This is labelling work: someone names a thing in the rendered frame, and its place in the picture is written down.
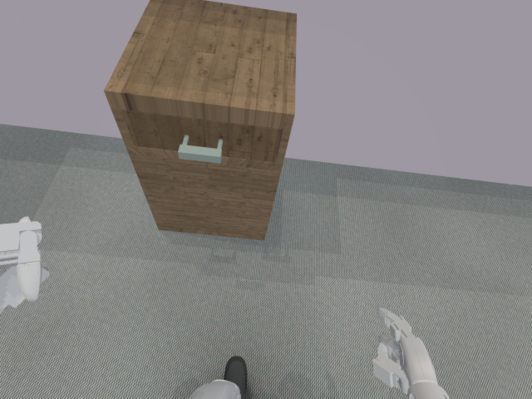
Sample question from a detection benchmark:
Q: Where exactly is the cabinet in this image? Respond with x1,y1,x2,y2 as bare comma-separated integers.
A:
104,0,297,240

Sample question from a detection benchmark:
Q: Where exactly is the drawer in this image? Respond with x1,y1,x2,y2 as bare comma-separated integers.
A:
122,110,281,162

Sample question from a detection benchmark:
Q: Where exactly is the robot left hand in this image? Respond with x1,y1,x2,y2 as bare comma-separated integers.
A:
0,216,49,313

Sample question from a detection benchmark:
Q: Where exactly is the left robot shin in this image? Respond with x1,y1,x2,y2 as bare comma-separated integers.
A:
211,380,240,394

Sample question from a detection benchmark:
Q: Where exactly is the handle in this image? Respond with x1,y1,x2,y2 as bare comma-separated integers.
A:
178,135,223,163

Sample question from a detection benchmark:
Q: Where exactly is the left robot foot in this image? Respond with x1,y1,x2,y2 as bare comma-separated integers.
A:
224,356,247,399

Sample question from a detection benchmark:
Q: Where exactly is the robot right hand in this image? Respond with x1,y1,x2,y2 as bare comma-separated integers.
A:
372,308,438,394

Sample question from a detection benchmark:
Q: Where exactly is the right robot forearm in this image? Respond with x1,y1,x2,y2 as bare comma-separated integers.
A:
407,382,450,399

